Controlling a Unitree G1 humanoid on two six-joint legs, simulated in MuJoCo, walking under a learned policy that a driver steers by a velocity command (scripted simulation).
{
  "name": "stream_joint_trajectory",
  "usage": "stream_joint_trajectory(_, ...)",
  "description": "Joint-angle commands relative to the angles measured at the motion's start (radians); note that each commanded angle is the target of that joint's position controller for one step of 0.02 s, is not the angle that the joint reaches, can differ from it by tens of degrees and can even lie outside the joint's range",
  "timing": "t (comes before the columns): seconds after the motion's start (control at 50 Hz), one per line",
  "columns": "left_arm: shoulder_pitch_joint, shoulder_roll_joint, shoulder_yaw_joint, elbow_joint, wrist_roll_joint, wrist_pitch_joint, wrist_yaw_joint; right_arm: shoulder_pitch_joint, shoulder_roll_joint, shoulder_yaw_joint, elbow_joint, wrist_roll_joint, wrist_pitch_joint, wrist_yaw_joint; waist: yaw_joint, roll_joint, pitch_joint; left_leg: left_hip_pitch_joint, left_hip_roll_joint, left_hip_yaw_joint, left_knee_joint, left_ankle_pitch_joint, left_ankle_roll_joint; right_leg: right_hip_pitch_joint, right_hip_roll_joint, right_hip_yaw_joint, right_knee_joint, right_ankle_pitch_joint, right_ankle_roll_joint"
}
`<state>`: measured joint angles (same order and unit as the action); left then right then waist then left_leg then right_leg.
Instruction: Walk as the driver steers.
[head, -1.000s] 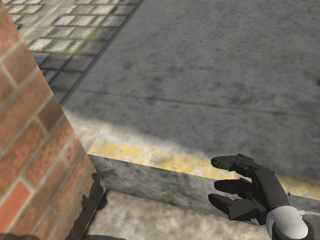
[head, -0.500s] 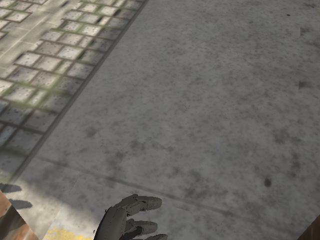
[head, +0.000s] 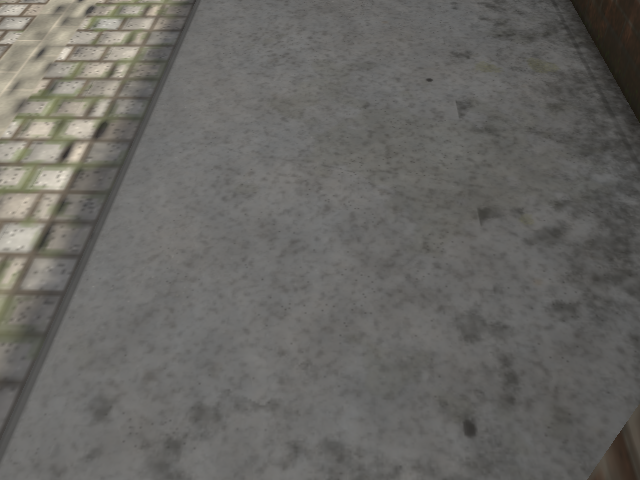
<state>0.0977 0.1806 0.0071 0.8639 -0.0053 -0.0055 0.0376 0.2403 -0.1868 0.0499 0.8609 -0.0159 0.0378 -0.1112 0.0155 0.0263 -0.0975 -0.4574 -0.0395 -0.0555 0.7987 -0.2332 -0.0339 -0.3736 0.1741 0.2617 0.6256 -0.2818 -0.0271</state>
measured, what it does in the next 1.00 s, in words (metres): steps on the spot: right foot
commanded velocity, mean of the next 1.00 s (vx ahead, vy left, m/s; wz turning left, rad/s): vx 0.01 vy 0.01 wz -0.24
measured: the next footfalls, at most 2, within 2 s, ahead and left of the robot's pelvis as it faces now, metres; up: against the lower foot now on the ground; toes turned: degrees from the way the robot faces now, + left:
right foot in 0.48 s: +0.05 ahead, -0.15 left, +0.00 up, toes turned -12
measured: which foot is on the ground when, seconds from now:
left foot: down 0.00-1.00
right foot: down 0.00-0.00, up 0.02-0.46, down 0.48-1.00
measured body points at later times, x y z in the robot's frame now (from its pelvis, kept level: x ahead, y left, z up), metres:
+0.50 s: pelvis +0.02 -0.01 +0.01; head +0.02 +0.00 +0.46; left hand +0.17 +0.17 -0.12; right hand +0.07 -0.27 -0.11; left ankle +0.01 +0.12 -0.72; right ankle +0.02 -0.14 -0.73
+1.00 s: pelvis +0.00 -0.03 +0.02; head +0.01 -0.03 +0.47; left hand +0.12 +0.16 -0.13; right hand -0.07 -0.26 -0.14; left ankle +0.01 +0.12 -0.72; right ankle +0.02 -0.14 -0.72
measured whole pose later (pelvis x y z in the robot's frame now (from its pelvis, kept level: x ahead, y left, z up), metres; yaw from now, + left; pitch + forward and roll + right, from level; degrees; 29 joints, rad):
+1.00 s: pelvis +0.00 -0.03 +0.02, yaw -10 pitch +0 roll +0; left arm 0.21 0.12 0.02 0.95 -0.01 0.00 0.03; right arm 0.35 -0.19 0.01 1.04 -0.01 0.07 -0.08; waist -0.02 0.01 0.00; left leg -0.18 0.07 0.03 0.46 -0.28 -0.02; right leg -0.26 0.01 -0.04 0.44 -0.18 -0.02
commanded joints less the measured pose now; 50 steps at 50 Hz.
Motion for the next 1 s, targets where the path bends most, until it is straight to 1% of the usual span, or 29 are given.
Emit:
stream_joint_trajectory(0.02,0.012,0.003,0.009,-0.029,-0.046,-0.019,-0.016,0.119,-0.124,-0.042,0.027,-0.004,0.007,0.000,0.008,0.132,0.001,0.403,0.161,-0.205,-0.301,0.783,0.029,-0.137,0.034,0.045,0.285,-0.015,-0.025)
stream_joint_trajectory(0.04,0.099,0.036,0.020,-0.005,-0.061,-0.055,-0.046,0.175,-0.163,-0.047,-0.018,-0.049,0.023,-0.012,0.001,0.402,-0.143,0.637,0.393,-0.446,-0.255,1.362,0.177,-0.387,0.119,0.028,0.619,-0.323,0.057)
stream_joint_trajectory(0.06,0.155,0.092,0.026,0.019,-0.059,-0.074,-0.069,0.117,-0.194,-0.049,-0.079,-0.069,0.025,-0.010,0.030,0.376,-0.226,0.585,0.535,-0.596,-0.283,1.311,0.283,-0.444,0.060,0.023,0.965,-0.382,0.123)
stream_joint_trajectory(0.08,0.115,0.119,0.029,0.039,-0.061,-0.059,-0.070,0.035,-0.169,-0.039,-0.141,-0.083,0.025,-0.010,0.026,0.217,-0.147,0.472,0.496,-0.513,-0.290,1.073,0.328,-0.480,0.008,-0.014,1.210,-0.357,0.156)
stream_joint_trajectory(0.1,0.058,0.116,0.024,0.020,-0.053,-0.034,-0.057,-0.035,-0.161,-0.041,-0.171,-0.069,0.034,-0.015,0.043,0.068,-0.043,0.353,0.421,-0.407,-0.316,0.708,0.323,-0.513,-0.052,-0.052,1.309,-0.264,0.166)
stream_joint_trajectory(0.12,-0.002,0.105,0.016,-0.024,-0.040,-0.010,-0.045,-0.063,-0.142,-0.041,-0.181,-0.032,0.041,-0.022,0.036,-0.018,0.037,0.275,0.340,-0.288,-0.337,0.487,0.292,-0.528,-0.091,-0.065,1.275,-0.193,0.168)
stream_joint_trajectory(0.14,-0.071,0.053,-0.006,-0.090,-0.054,0.001,-0.041,0.011,-0.142,-0.039,-0.139,-0.015,0.060,-0.040,0.016,-0.045,0.079,0.272,0.272,-0.246,-0.368,0.377,0.287,-0.543,-0.076,-0.092,1.246,-0.113,0.181)
stream_joint_trajectory(0.16,-0.051,0.045,-0.007,-0.100,-0.057,0.011,-0.042,0.028,-0.112,-0.035,-0.139,-0.032,0.066,-0.039,-0.001,-0.035,0.046,0.304,0.252,-0.187,-0.400,0.458,0.269,-0.486,-0.060,-0.107,1.279,-0.047,0.199)
stream_joint_trajectory(0.2,0.023,0.068,0.001,-0.127,-0.076,0.007,-0.038,0.045,-0.126,-0.048,-0.157,-0.041,0.062,-0.033,-0.002,0.070,0.035,0.362,0.245,-0.105,-0.415,0.605,0.292,-0.465,-0.081,-0.134,1.310,-0.042,0.228)
stream_joint_trajectory(0.26,0.016,0.056,-0.005,-0.171,-0.070,0.008,-0.009,0.061,-0.145,-0.070,-0.199,-0.037,0.071,-0.029,-0.019,0.086,0.049,0.413,0.229,-0.039,-0.426,0.575,0.291,-0.437,-0.141,-0.131,1.034,-0.057,0.245)
stream_joint_trajectory(0.28,0.044,0.011,-0.024,-0.187,-0.056,0.019,-0.003,0.054,-0.126,-0.065,-0.206,-0.048,0.083,-0.024,-0.001,0.119,0.045,0.392,0.212,-0.011,-0.436,0.554,0.287,-0.369,-0.161,-0.166,0.981,-0.054,0.235)
stream_joint_trajectory(0.32,0.061,-0.023,-0.042,-0.217,-0.043,0.035,0.006,0.046,-0.118,-0.068,-0.220,-0.036,0.103,-0.023,0.012,0.144,0.047,0.363,0.183,0.021,-0.473,0.370,0.258,-0.256,-0.222,-0.233,0.671,-0.068,0.222)
stream_joint_trajectory(0.36,-0.008,-0.047,-0.052,-0.242,-0.026,0.039,0.009,0.105,-0.133,-0.086,-0.206,-0.010,0.110,-0.028,-0.042,0.140,0.125,0.318,0.184,-0.017,-0.543,0.167,0.252,-0.189,-0.210,-0.339,0.352,-0.191,0.206)
stream_joint_trajectory(0.38,0.024,-0.035,-0.048,-0.245,-0.039,0.028,0.011,0.059,-0.170,-0.097,-0.239,-0.018,0.112,-0.026,-0.017,0.193,0.138,0.318,0.250,-0.102,-0.538,0.096,0.259,-0.164,-0.286,-0.252,0.197,-0.120,0.165)
stream_joint_trajectory(0.42,0.172,0.000,-0.028,-0.180,-0.029,0.018,0.028,-0.021,-0.162,-0.091,-0.266,-0.037,0.098,-0.012,0.016,0.142,0.119,0.281,0.334,-0.162,-0.508,0.154,0.268,-0.053,-0.306,-0.253,0.068,0.030,0.112)
stream_joint_trajectory(0.46,0.146,0.043,-0.006,-0.158,-0.009,0.003,0.028,0.068,-0.142,-0.091,-0.222,-0.020,0.083,0.014,-0.028,0.006,0.157,0.350,0.257,-0.106,-0.415,0.146,0.214,-0.043,-0.247,-0.305,-0.247,0.136,0.091)
stream_joint_trajectory(0.48,0.146,0.078,0.005,-0.160,-0.006,0.000,0.028,0.124,-0.151,-0.097,-0.196,-0.026,0.075,0.025,-0.044,-0.052,0.131,0.338,0.223,-0.071,-0.346,0.095,0.181,0.024,-0.270,-0.261,-0.269,0.206,0.088)
stream_joint_trajectory(0.5,0.144,0.125,0.009,-0.160,-0.011,-0.004,0.015,0.169,-0.145,-0.090,-0.183,-0.034,0.059,0.032,-0.071,-0.170,0.051,0.256,0.149,-0.010,-0.252,-0.046,0.134,0.151,-0.345,-0.150,-0.174,0.557,0.059)
stream_joint_trajectory(0.52,0.104,0.068,-0.003,-0.164,0.002,-0.012,0.003,0.212,-0.084,-0.080,-0.159,-0.022,0.047,0.032,-0.106,-0.281,0.030,0.185,0.120,0.020,-0.282,-0.049,0.096,0.167,-0.367,-0.081,-0.136,0.537,-0.021)
stream_joint_trajectory(0.54,0.095,0.000,-0.017,-0.155,-0.006,-0.016,-0.006,0.196,-0.099,-0.076,-0.125,-0.019,0.044,0.027,-0.071,-0.221,0.059,0.201,0.115,0.043,-0.302,0.018,0.075,0.123,-0.345,-0.085,-0.150,0.468,-0.045)
stream_joint_trajectory(0.56,0.101,-0.024,-0.027,-0.135,-0.005,-0.019,-0.010,0.177,-0.095,-0.073,-0.106,-0.019,0.046,0.029,-0.061,-0.178,0.062,0.211,0.116,0.049,-0.313,0.091,0.065,0.118,-0.328,-0.110,-0.148,0.429,-0.039)
stream_joint_trajectory(0.6,0.162,0.005,-0.021,-0.088,0.000,-0.020,-0.013,0.144,-0.102,-0.072,-0.075,-0.016,0.058,0.039,-0.034,-0.106,0.043,0.228,0.112,0.043,-0.323,0.165,0.068,0.149,-0.301,-0.155,-0.147,0.405,-0.010)
stream_joint_trajectory(0.7,0.166,0.014,-0.021,-0.037,0.005,-0.009,-0.009,0.156,-0.087,-0.064,0.015,-0.016,0.056,0.051,-0.028,-0.121,0.065,0.227,0.120,0.040,-0.368,0.072,0.079,0.174,-0.293,-0.154,-0.209,0.278,-0.003)
stream_joint_trajectory(0.72,0.149,0.034,-0.005,-0.037,0.002,-0.007,-0.016,0.123,-0.077,-0.055,0.020,0.000,0.046,0.048,-0.027,-0.104,0.061,0.219,0.130,0.038,-0.382,0.065,0.088,0.184,-0.277,-0.148,-0.218,0.266,-0.005)
stream_joint_trajectory(0.74,0.138,0.036,-0.002,-0.032,0.002,-0.005,-0.018,0.131,-0.077,-0.052,0.038,0.001,0.040,0.047,-0.028,-0.086,0.071,0.206,0.129,0.041,-0.384,0.047,0.090,0.192,-0.277,-0.150,-0.228,0.251,-0.005)
stream_joint_trajectory(0.84,0.139,0.008,0.009,0.014,0.003,-0.003,-0.019,0.177,-0.072,-0.043,0.123,-0.004,0.036,0.032,-0.028,-0.069,0.129,0.193,0.126,0.039,-0.402,-0.032,0.094,0.161,-0.275,-0.142,-0.290,0.110,-0.013)
stream_joint_trajectory(0.86,0.127,0.010,0.012,0.015,0.002,-0.003,-0.019,0.169,-0.098,-0.057,0.123,0.008,0.031,0.032,-0.038,-0.071,0.126,0.185,0.128,0.040,-0.409,-0.017,0.090,0.167,-0.272,-0.135,-0.287,0.150,-0.020)
stream_joint_trajectory(0.98,0.127,-0.002,0.017,0.054,0.000,0.002,-0.011,0.181,-0.078,-0.053,0.178,0.006,0.024,0.032,-0.038,-0.058,0.131,0.186,0.123,0.035,-0.426,-0.025,0.092,0.165,-0.256,-0.166,-0.301,0.115,-0.022)
stream_joint_trajectory(1.0,0.132,0.008,0.021,0.061,0.000,0.004,-0.008,0.186,-0.055,-0.042,0.191,-0.006,0.021,0.029,-0.029,-0.051,0.146,0.192,0.119,0.031,-0.427,-0.057,0.101,0.145,-0.251,-0.181,-0.309,0.047,-0.019)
